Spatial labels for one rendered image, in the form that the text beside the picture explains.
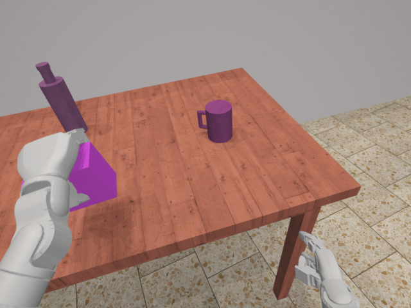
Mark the right robot forearm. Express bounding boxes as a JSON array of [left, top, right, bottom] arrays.
[[320, 278, 360, 308]]

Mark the sponge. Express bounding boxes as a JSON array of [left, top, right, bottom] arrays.
[[21, 141, 117, 212]]

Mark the right robot hand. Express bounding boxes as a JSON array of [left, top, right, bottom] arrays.
[[295, 231, 343, 290]]

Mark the left robot forearm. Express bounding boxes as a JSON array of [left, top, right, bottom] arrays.
[[0, 176, 72, 308]]

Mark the left robot hand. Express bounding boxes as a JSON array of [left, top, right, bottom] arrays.
[[17, 128, 90, 208]]

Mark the table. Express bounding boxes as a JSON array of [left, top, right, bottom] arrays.
[[0, 68, 361, 300]]

